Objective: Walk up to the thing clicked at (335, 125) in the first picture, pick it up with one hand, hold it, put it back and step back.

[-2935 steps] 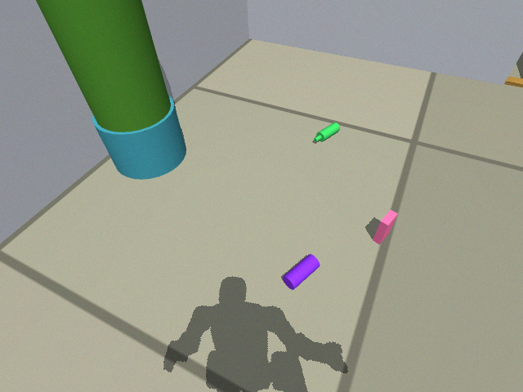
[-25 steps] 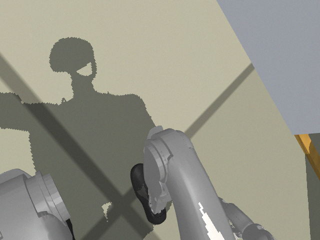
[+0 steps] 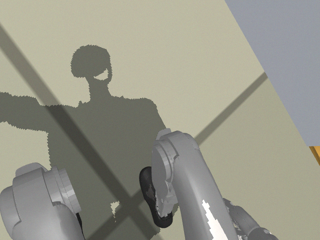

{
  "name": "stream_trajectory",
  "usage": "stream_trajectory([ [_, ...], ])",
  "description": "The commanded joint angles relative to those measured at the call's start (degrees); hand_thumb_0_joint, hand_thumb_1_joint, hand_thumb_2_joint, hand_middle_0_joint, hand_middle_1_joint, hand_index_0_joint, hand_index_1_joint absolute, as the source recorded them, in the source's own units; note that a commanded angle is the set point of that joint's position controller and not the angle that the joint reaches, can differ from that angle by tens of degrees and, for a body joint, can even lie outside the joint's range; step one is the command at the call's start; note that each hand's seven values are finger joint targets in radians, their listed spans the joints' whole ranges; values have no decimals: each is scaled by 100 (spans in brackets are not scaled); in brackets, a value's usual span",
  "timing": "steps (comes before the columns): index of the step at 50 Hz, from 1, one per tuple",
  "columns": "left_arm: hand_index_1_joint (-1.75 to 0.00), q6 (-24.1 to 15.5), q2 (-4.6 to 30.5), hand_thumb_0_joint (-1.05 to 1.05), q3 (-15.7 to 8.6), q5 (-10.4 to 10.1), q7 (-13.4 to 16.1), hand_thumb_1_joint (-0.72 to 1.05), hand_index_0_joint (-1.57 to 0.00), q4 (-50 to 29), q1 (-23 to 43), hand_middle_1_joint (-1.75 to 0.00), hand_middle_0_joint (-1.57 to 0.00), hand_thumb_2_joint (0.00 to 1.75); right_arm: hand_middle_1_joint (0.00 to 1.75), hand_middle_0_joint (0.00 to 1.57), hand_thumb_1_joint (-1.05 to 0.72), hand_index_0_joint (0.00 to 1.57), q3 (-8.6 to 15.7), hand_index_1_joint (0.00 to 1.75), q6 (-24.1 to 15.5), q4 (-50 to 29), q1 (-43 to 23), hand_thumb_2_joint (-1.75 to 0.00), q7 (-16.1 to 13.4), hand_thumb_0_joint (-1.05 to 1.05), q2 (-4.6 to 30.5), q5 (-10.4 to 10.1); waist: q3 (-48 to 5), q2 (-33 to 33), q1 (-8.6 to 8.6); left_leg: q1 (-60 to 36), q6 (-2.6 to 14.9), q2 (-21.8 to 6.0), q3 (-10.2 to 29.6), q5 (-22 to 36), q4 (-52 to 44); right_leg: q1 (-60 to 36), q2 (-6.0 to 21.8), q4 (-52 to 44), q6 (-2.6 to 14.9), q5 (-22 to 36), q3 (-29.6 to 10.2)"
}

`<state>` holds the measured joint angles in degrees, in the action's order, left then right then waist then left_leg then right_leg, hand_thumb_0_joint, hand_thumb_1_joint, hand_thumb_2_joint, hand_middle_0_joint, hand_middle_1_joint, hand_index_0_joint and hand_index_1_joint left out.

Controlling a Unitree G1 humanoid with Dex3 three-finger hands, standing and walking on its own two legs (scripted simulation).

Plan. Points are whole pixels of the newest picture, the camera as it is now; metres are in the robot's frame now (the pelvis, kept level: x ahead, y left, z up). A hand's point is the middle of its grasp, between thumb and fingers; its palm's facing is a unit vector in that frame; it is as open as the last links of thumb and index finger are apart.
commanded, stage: settle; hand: left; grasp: from above
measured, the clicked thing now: out of the picture +0.46 +0.42 -0.24
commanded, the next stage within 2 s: lift in 0.48 s
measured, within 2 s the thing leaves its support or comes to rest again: neither
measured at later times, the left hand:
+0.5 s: hand out of the picture +0.45 +0.39 -0.12, palm faces -0.45 -0.07 -0.89, open 9.1 cm
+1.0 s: hand out of the picture +0.40 +0.37 -0.04, palm faces -0.48 -0.13 -0.87, open 8.9 cm
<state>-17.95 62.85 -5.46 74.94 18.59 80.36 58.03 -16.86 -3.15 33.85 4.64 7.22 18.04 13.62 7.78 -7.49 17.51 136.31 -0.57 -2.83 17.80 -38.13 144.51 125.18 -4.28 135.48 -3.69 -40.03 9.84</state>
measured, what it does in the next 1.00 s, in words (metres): rises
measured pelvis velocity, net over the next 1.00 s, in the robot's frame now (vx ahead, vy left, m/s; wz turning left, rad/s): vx -0.01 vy -0.01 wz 0.13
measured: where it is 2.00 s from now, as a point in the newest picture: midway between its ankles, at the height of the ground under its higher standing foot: (120, 224)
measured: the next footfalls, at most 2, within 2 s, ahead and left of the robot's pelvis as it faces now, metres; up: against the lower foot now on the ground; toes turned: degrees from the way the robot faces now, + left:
none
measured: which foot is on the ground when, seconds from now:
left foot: down 0.00-1.00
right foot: down 0.00-1.00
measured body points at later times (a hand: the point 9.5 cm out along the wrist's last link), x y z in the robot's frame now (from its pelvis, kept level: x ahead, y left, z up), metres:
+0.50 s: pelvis -0.01 +0.00 +0.02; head +0.22 +0.13 +0.38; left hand +0.47 +0.39 -0.07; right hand +0.10 -0.26 -0.07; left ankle +0.07 +0.14 -0.27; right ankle +0.11 -0.13 -0.27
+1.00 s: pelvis -0.01 -0.01 +0.07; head +0.20 +0.10 +0.45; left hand +0.42 +0.38 +0.01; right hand +0.10 -0.26 -0.04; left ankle +0.07 +0.14 -0.27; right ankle +0.11 -0.13 -0.27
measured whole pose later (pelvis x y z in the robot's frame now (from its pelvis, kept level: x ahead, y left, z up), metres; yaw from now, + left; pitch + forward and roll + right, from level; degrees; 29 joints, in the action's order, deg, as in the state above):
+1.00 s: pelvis -0.01 -0.01 +0.07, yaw +7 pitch +33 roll -10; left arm -17.6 48.8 -3.7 62.4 -3.2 55.7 46.8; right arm -5.1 7.4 35.2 9.7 2.7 15.5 4.6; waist -3.2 0.5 10.8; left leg 128.1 0.4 -2.8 9.0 -34.2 128.4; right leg 119.7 -1.0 124.5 -3.1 -38.2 4.3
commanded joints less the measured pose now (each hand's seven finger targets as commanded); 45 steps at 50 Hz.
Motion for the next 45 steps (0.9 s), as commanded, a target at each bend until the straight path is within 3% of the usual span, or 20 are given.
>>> stream_trajectory([
  [1, -65, 80, 1345, 0, -141, -230, -150, 56, -94, -1178, 1485, -69, -90, 68, 30, 20, -91, 20, 803, 30, 151, -59, 997, -90, -81, 0, 1810, -173, -4052, 3462, 67, -3659, 46, -137, -853, 1504, -1457, -1306, -143, -1284, 548, 1653, 496],
  [5, -64, 125, 1211, 0, -130, -360, -462, 59, -96, -1508, 1482, -67, -94, 69, 30, 20, -91, 20, 923, 30, 277, -90, 1108, -90, -103, 0, 1764, -316, -4046, 3216, -4, -3551, 80, -94, -903, 1389, -1531, -1355, -101, -1400, 557, 1574, 425],
  [6, -63, 111, 981, 0, 12, -394, -550, 61, -98, -1567, 1576, -66, -95, 66, 30, 20, -91, 20, 943, 30, 309, -88, 1137, -90, -109, 0, 1735, -326, -4009, 3139, 88, -3488, 81, -78, -909, 1323, -1531, -1328, -99, -1434, 569, 1524, 416],
  [9, -62, 93, 1003, 0, -34, -472, -734, 64, -101, -1845, 1628, -64, -99, 67, 30, 20, -92, 20, 1026, 30, 404, -94, 1205, -90, -148, 0, 1697, -414, -4229, 3160, -25, -3643, 85, -64, -917, 1248, -1655, -1339, -70, -1472, 555, 1455, 367],
  [15, -60, 1, 983, 0, -91, -510, -861, 68, -104, -2131, 1798, -63, -101, 65, 30, 20, -91, 20, 1084, 30, 616, -127, 1157, -90, -218, 0, 1619, -487, -4472, 3199, -139, -3665, 95, -19, -966, 1103, -1810, -1208, -49, -1486, 579, 1321, 303],
  [17, -60, -1, 903, 0, -91, -534, -849, 66, -102, -2009, 1723, -63, -99, 62, 30, 20, -91, 20, 1090, 30, 657, -117, 1165, -90, -225, 0, 1596, -511, -4319, 3071, -167, -3536, 97, 26, -994, 1088, -1829, -1198, -23, -1520, 598, 1314, 267],
  [20, -59, -11, 907, 0, -76, -473, -872, 67, -104, -2025, 1818, -61, -101, 63, 30, 20, -91, 20, 1109, 30, 694, -133, 1208, -90, -246, 0, 1529, -515, -4431, 3067, -126, -3649, 120, 17, -1027, 1040, -1859, -1209, -24, -1577, 584, 1276, 230],
  [24, -59, 47, 862, 0, -63, -546, -882, 70, -105, -2131, 1972, -62, -102, 63, 30, 20, -92, 20, 1140, 30, 724, -89, 1268, -90, -267, 0, 1517, -534, -4592, 2996, -137, -3638, 144, 27, -1112, 959, -1930, -1254, -16, -1673, 567, 1235, 174],
  [25, -59, 70, 737, 0, -6, -534, -907, 69, -105, -1986, 1869, -61, -103, 64, 30, 20, -92, 20, 1167, 30, 729, -86, 1279, -90, -280, 0, 1539, -551, -4397, 3014, -100, -3611, 120, 60, -1063, 965, -1950, -1151, 16, -1643, 587, 1214, 191],
  [27, -60, 73, 839, 0, -52, -534, -941, 68, -108, -2169, 1981, -64, -104, 57, 30, 20, -95, 20, 1171, 30, 756, -95, 1284, -92, -302, 0, 1513, -563, -4562, 3097, -165, -3693, 110, 54, -1055, 937, -2044, -1158, 14, -1634, 614, 1188, 184],
  [28, -53, 87, 877, 0, -69, -499, -971, 60, -100, -2228, 1999, -56, -96, 61, 30, 20, -89, 20, 1188, 30, 772, -73, 1345, -89, -300, 0, 1472, -579, -4777, 3184, -177, -3849, 122, 45, -1079, 999, -2095, -1271, 19, -1635, 579, 1250, 161],
  [29, -58, 113, 894, 0, -117, -534, -995, 62, -102, -2144, 1856, -63, -98, 53, 30, 20, -95, 20, 1205, 30, 788, -97, 1356, -92, -300, 0, 1480, -583, -4824, 3180, -253, -3852, 121, 56, -1119, 1047, -2107, -1316, 17, -1666, 594, 1266, 133],
  [30, -53, 152, 851, 0, -126, -605, -1040, 55, -94, -2169, 1792, -57, -90, 56, 30, 20, -90, 20, 1222, 30, 799, -109, 1372, -89, -299, 0, 1463, -595, -4853, 3129, -270, -3864, 142, 69, -1160, 1144, -2112, -1413, 22, -1739, 581, 1337, 108],
  [31, -58, 187, 804, 0, -121, -629, -1085, 61, -101, -2236, 1749, -63, -96, 49, 30, 20, -95, 20, 1246, 30, 807, -129, 1406, -92, -303, 0, 1464, -609, -4842, 3091, -265, -3873, 147, 87, -1158, 1163, -2166, -1446, 39, -1769, 583, 1342, 107],
  [32, -51, 224, 766, 0, -104, -669, -1133, 57, -94, -2293, 1780, -55, -90, 54, 30, 20, -90, 20, 1275, 30, 826, -122, 1407, -90, -319, 0, 1462, -627, -4837, 3081, -272, -3907, 150, 82, -1162, 1146, -2203, -1376, 42, -1808, 599, 1314, 98],
  [33, -56, 247, 769, 0, -114, -696, -1186, 59, -100, -2357, 1784, -61, -96, 48, 30, 20, -95, 20, 1288, 30, 845, -122, 1403, -92, -332, 0, 1449, -637, -4892, 3121, -269, -3924, 155, 88, -1183, 1138, -2240, -1404, 46, -1832, 601, 1305, 84],
  [34, -55, 271, 699, 0, -81, -782, -1251, 64, -102, -2375, 1744, -60, -98, 54, 30, 20, -92, 20, 1304, 30, 862, -134, 1432, -91, -343, 0, 1420, -656, -4941, 2997, -265, -3905, 178, 75, -1189, 1037, -2279, -1448, 35, -1910, 591, 1250, 51],
  [37, -54, 333, 699, 0, -174, -980, -1466, 72, -108, -2564, 1450, -58, -103, 53, 30, 20, -92, 20, 1392, 30, 906, -127, 1472, -91, -379, 0, 1407, -711, -5015, 2999, -390, -4016, 180, 111, -1228, 1097, -2428, -1608, 86, -2010, 601, 1264, -11],
  [43, -52, 153, 736, 0, -384, -1241, -1863, 71, -107, -3356, 1110, -55, -104, 54, 30, 20, -92, 20, 1565, 30, 1005, -168, 1472, -91, -465, 0, 1234, -824, -5514, 2846, -632, -4409, 220, 93, -1278, 1103, -2772, -2006, 106, -2277, 567, 1287, -176],
  [45, -51, 62, 544, 0, -374, -1374, -1918, 71, -107, -3525, 980, -54, -104, 55, 30, 20, -92, 20, 1639, 30, 1017, -154, 1437, -91, -505, 0, 1212, -851, -5291, 2836, -639, -4445, 200, 103, -1283, 964, -2945, -1939, 135, -2412, 595, 1153, -191],
])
